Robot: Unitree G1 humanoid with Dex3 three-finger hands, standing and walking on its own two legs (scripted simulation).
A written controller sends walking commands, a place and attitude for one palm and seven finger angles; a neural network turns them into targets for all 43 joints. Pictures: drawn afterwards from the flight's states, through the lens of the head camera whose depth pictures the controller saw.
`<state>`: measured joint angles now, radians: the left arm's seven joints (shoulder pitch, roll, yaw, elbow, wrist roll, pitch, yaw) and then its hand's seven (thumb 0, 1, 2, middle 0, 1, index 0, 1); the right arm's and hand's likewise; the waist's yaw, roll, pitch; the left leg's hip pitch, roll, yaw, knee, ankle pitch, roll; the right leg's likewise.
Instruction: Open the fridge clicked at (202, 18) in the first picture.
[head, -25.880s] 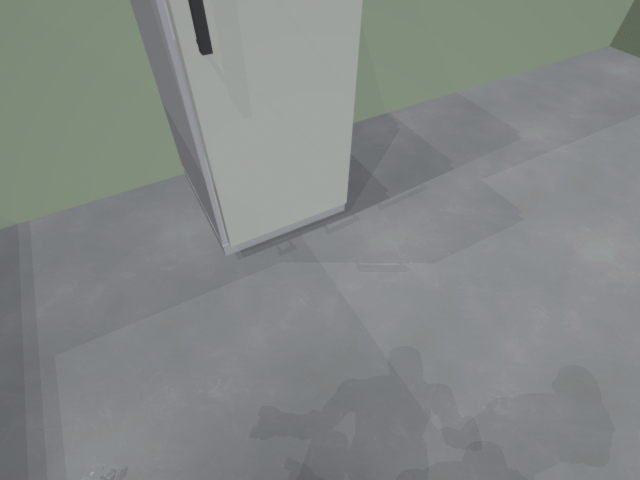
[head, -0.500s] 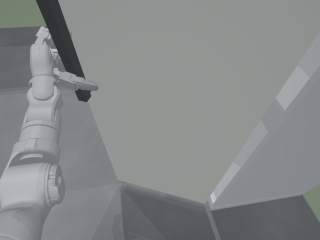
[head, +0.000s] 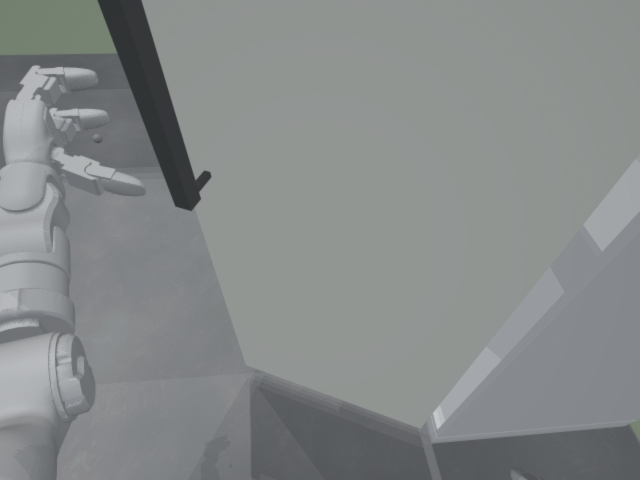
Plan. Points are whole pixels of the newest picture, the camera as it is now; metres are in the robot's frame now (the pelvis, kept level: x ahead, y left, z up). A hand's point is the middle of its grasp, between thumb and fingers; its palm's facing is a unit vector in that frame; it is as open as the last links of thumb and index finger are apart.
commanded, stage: slip the hand off the handle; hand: left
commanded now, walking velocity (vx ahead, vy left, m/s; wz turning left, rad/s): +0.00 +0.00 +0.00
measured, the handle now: (161, 75) +0.49 +0.20 +0.26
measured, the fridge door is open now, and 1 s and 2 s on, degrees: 66 66 66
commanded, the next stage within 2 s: draw the hand back to the body in 0.90 s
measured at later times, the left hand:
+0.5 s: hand (73, 163) +0.41 +0.29 +0.20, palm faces +0.27 -0.95 -0.14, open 14.7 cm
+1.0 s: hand (32, 209) +0.34 +0.30 +0.20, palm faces +0.30 -0.94 -0.14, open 14.7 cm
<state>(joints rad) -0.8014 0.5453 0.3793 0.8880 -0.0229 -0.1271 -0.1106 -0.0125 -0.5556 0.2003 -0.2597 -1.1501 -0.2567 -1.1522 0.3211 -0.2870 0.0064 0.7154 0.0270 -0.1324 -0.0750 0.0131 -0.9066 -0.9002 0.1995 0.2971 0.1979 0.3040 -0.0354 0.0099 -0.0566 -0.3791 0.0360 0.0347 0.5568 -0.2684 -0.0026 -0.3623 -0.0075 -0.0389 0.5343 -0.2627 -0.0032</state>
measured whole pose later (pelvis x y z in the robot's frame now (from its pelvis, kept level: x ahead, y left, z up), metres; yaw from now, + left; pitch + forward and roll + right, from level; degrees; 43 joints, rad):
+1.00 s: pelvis -0.01 +0.00 +0.00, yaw +1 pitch +1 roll -1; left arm -0.42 0.48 0.40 0.41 -0.15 0.02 -0.20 -0.01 -0.56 0.20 -0.26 -1.15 -0.26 -1.15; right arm 0.22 -0.25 0.06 0.66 0.05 -0.18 -0.12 0.02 -0.90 -0.90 0.20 0.30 0.20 0.30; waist 0.05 0.03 -0.06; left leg -0.31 0.02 0.01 0.55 -0.26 0.00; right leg -0.28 -0.02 -0.06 0.52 -0.26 0.00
